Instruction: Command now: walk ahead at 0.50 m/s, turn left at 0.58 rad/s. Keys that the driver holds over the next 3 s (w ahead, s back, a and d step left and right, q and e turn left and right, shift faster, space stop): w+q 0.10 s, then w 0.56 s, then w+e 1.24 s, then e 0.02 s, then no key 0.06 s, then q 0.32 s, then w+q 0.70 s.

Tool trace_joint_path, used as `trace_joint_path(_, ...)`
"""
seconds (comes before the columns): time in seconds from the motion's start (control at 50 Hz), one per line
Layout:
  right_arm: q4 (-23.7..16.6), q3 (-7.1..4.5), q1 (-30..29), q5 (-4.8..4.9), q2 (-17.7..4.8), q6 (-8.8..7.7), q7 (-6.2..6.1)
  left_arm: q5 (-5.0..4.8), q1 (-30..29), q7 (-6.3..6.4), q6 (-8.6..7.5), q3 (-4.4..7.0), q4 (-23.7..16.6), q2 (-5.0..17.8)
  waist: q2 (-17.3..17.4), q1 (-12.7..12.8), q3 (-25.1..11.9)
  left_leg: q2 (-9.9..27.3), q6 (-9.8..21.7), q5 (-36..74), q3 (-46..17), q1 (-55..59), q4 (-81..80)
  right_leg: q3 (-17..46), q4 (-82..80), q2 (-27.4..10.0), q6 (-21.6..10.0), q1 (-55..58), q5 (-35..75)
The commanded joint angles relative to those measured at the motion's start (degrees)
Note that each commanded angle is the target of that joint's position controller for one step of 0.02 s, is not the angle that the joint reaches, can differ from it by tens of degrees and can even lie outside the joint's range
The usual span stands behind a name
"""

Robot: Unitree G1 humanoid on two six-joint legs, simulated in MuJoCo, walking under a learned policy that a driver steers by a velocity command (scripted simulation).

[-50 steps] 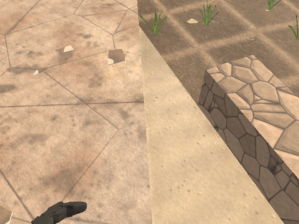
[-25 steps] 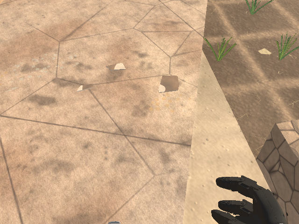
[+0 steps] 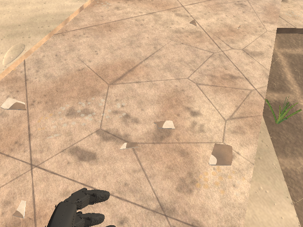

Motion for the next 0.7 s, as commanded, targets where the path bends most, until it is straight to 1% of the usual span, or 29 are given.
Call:
trace_joint_path(0.02,-4.29,-5.68,-3.70,0.01,-16.27,-0.52,0.40,-1.43,-2.30,0.38,-1.68,4.10,-3.40,10.65,2.09,6.83,4.75,11.76,0.28,60.74,-12.25,-11.21,-2.96,-4.39,-11.47,5.18,-1.41,24.95,6.23)
trace_joint_path(0.04,-5.18,-5.68,-6.26,-1.50,-14.82,-0.74,0.92,-2.19,12.63,1.04,-2.92,5.19,0.99,12.49,0.93,12.25,-1.04,9.84,-4.27,67.71,-11.32,-14.14,8.58,-0.01,-9.12,0.79,-6.25,38.28,11.73)
trace_joint_path(0.06,-7.18,-4.11,-5.02,-1.36,-7.62,-1.28,0.68,-1.18,31.80,1.78,-4.10,5.46,6.46,13.24,-6.00,15.61,-15.21,4.32,-6.79,53.70,-8.74,-20.98,25.94,8.60,-4.63,-8.73,-15.41,59.07,28.45)
trace_joint_path(0.08,-6.29,-1.69,6.01,-1.45,1.40,-1.75,0.45,0.23,37.81,0.84,-4.10,5.60,8.75,14.70,-21.73,11.98,-27.32,-5.09,-10.91,-4.24,-4.42,-40.70,49.12,41.04,-13.78,-26.63,-34.54,78.36,29.72)
trace_joint_path(0.1,-6.97,-3.56,-3.26,-0.27,-6.26,-0.57,1.11,1.82,34.18,1.92,-3.75,6.34,9.79,13.26,-2.56,13.48,-7.72,1.53,-8.03,4.70,-1.81,-52.06,53.58,42.78,-22.79,-25.19,-26.80,64.45,12.72)
trace_joint_path(0.12,-6.49,-3.83,-6.94,-0.29,-7.28,0.75,0.01,-0.52,23.84,1.99,-3.15,5.98,9.24,10.95,-2.88,10.58,-0.13,5.53,-6.66,12.68,0.06,-51.18,53.17,33.08,-25.95,-22.94,-22.25,50.79,1.90)
trace_joint_path(0.14,-5.71,-3.85,-7.55,-1.26,-8.41,1.63,-1.32,-1.55,16.74,2.39,-2.84,4.24,7.96,4.88,-0.71,8.52,-0.41,9.72,-5.44,17.83,1.06,-46.37,47.82,26.01,-29.56,-20.32,-20.17,41.16,-1.97)
trace_joint_path(0.16,-5.38,-3.00,-8.16,-3.00,-5.90,1.87,-2.00,-2.31,14.82,2.81,-2.77,2.96,8.77,1.24,-3.50,6.51,-1.18,12.19,-4.52,19.35,1.40,-41.91,43.13,20.42,-32.53,-17.33,-19.32,37.26,0.60)
trace_joint_path(0.18,-6.12,-2.29,-10.54,-3.81,-4.56,2.12,-1.73,-2.07,13.21,3.36,-2.74,2.41,8.99,-0.62,-3.97,5.35,-0.76,13.62,-4.62,17.72,3.36,-39.02,41.24,17.50,-34.57,-15.79,-18.54,33.16,1.44)
trace_joint_path(0.2,-7.03,-2.22,-13.25,-2.81,-3.95,2.41,-1.65,-1.90,12.74,3.71,-3.17,2.78,9.67,-0.13,-3.88,5.39,-0.87,13.77,-4.79,15.70,4.61,-38.69,39.36,14.26,-35.88,-14.54,-18.36,32.16,2.02)
trace_joint_path(0.22,-7.64,-1.74,-15.20,-1.67,-3.22,2.57,-1.46,-1.63,13.26,3.80,-3.73,3.38,10.45,1.22,-3.07,5.60,-0.49,14.24,-5.57,15.36,5.68,-38.89,36.18,10.98,-36.58,-13.51,-18.07,30.95,2.48)
trace_joint_path(0.24,-8.10,-1.41,-16.72,-1.05,-3.01,2.78,-1.16,-1.07,14.34,3.46,-4.22,3.98,11.25,2.97,-2.88,5.99,0.08,14.66,-6.36,18.16,6.74,-38.95,32.27,8.02,-37.34,-12.78,-17.98,30.16,3.92)
trace_joint_path(0.28,-8.53,-1.31,-18.97,-1.01,-3.71,3.15,-0.65,0.04,15.89,2.30,-4.73,4.79,12.04,5.54,-2.99,6.43,1.37,15.08,-7.45,26.43,9.94,-36.73,22.35,3.00,-38.09,-11.76,-17.61,27.84,8.25)
trace_joint_path(0.34,-10.19,-1.12,-23.38,-0.55,-3.66,4.51,-0.57,-0.76,18.31,-0.18,-4.93,5.28,14.21,7.66,-4.06,6.38,4.27,14.59,-7.71,32.14,12.44,-26.23,10.24,-0.65,-38.65,-11.42,-16.11,21.67,10.93)
trace_joint_path(0.36,-12.61,-1.02,-29.13,6.76,-4.04,3.82,-3.29,-5.84,20.21,1.49,-3.38,7.16,15.46,14.85,-3.79,7.86,7.84,14.62,-7.16,33.30,11.56,-26.87,7.83,1.11,-39.38,-13.10,-13.85,22.01,8.28)
trace_joint_path(0.38,-13.56,-0.85,-30.83,7.05,-5.09,3.32,-4.25,-6.25,21.39,2.26,-2.63,7.11,16.38,14.91,-3.36,7.66,8.51,14.62,-6.87,32.54,10.82,-29.77,3.95,1.18,-39.00,-14.16,-12.93,26.90,6.52)
trace_joint_path(0.42,-14.48,-1.14,-33.71,5.54,-6.17,2.93,-4.61,-5.27,24.26,2.54,-1.56,7.02,18.05,13.88,-3.64,8.91,8.65,13.99,-6.17,30.91,11.47,-31.27,-1.65,1.41,-37.07,-15.81,-11.88,34.15,5.65)
trace_joint_path(0.46,-14.76,-1.71,-33.30,4.94,-7.27,2.86,-4.37,-4.91,25.07,2.33,-0.95,7.08,19.03,13.03,-5.11,8.11,6.83,13.08,-5.13,27.67,12.24,-27.03,-4.74,1.03,-33.83,-16.39,-10.91,37.69,7.90)
trace_joint_path(0.48,-14.34,-2.41,-30.67,4.68,-8.48,2.82,-4.40,-4.80,24.71,2.29,-0.72,7.11,19.18,12.98,-5.87,6.21,4.94,11.78,-4.19,25.65,13.15,-22.31,-6.09,-0.07,-29.74,-15.52,-9.94,38.59,15.79)
trace_joint_path(0.5,-12.31,-3.65,-23.83,4.34,-10.48,2.87,-4.65,-4.82,24.57,2.42,-0.41,6.93,19.34,12.31,-5.71,2.88,0.78,9.96,-2.91,24.72,14.74,-12.97,-7.28,-2.47,-21.25,-13.19,-8.52,37.94,24.26)
trace_joint_path(0.52,-9.39,-5.20,-13.00,3.94,-13.86,2.95,-5.12,-4.13,23.61,2.68,-0.47,6.38,18.22,10.91,-4.17,-1.48,-5.65,13.02,-0.87,27.94,11.16,3.12,-4.06,-4.78,-8.25,-10.44,-6.38,29.40,22.76)
trace_joint_path(0.54,-8.18,-6.59,-4.44,2.84,-20.08,3.39,-5.80,-3.08,26.78,2.58,-1.47,4.82,15.94,5.94,8.59,-2.06,-14.57,27.75,7.08,29.25,-11.61,26.03,-5.56,-7.16,15.41,-2.67,-2.33,7.44,0.62)
trace_joint_path(0.56,-7.59,-6.11,-1.92,4.04,-18.08,3.76,-5.69,-3.55,27.79,2.31,-2.83,4.45,16.46,5.25,13.96,-2.02,-22.00,32.84,12.31,24.56,-29.00,31.04,-14.50,0.75,29.29,1.07,-1.25,-2.54,-24.15)
trace_joint_path(0.58,-7.98,-5.33,-5.09,4.00,-14.79,3.86,-5.70,-5.26,23.57,1.99,-3.59,6.03,15.25,9.77,9.43,-1.45,-15.81,30.68,10.09,20.06,-23.87,25.29,-15.84,3.94,34.51,-2.12,-1.96,-8.62,-21.76)
trace_joint_path(0.6,-8.81,-4.82,-9.86,4.12,-12.38,3.73,-5.92,-5.76,18.67,2.28,-3.78,6.24,13.87,10.50,7.15,-0.03,-9.15,28.46,7.95,20.85,-15.20,16.59,-16.76,2.25,33.48,-5.14,-2.60,-9.87,-16.57)
trace_joint_path(0.62,-9.25,-4.26,-14.47,3.76,-10.39,3.51,-5.80,-5.13,16.02,2.88,-3.47,6.44,13.02,10.35,3.74,2.29,-4.83,26.09,6.74,24.37,-9.77,7.35,-18.94,1.39,30.38,-7.25,-2.54,-7.05,-11.85)
trace_joint_path(0.64,-9.27,-3.79,-17.12,3.26,-8.51,3.10,-5.64,-4.46,16.03,3.35,-2.73,6.81,12.70,10.04,3.81,4.81,-2.69,24.15,5.77,27.05,-5.98,0.32,-21.11,2.00,27.25,-8.78,-2.57,-2.77,-9.30)
trace_joint_path(0.66,-8.88,-3.58,-18.05,2.95,-7.36,2.81,-5.35,-4.41,17.69,3.49,-1.90,6.90,12.86,9.00,4.61,6.71,-1.60,23.00,5.40,26.55,-3.85,-3.79,-22.89,2.36,25.38,-9.36,-2.55,0.33,-8.08)
trace_joint_path(0.7,-7.86,-3.98,-17.49,2.78,-8.11,2.07,-5.23,-4.51,18.26,3.35,-0.53,6.72,13.02,7.38,3.59,7.91,-0.06,23.03,5.90,27.89,-0.17,-7.01,-25.67,2.51,23.32,-9.50,-2.47,0.76,-5.36)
